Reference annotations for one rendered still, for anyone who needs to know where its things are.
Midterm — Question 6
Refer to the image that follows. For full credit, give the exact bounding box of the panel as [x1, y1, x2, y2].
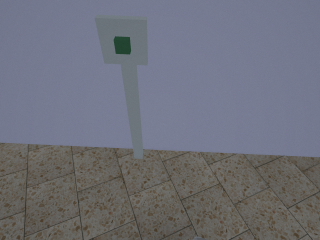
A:
[94, 14, 148, 159]

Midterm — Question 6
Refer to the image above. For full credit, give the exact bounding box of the button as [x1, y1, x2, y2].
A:
[113, 36, 131, 55]

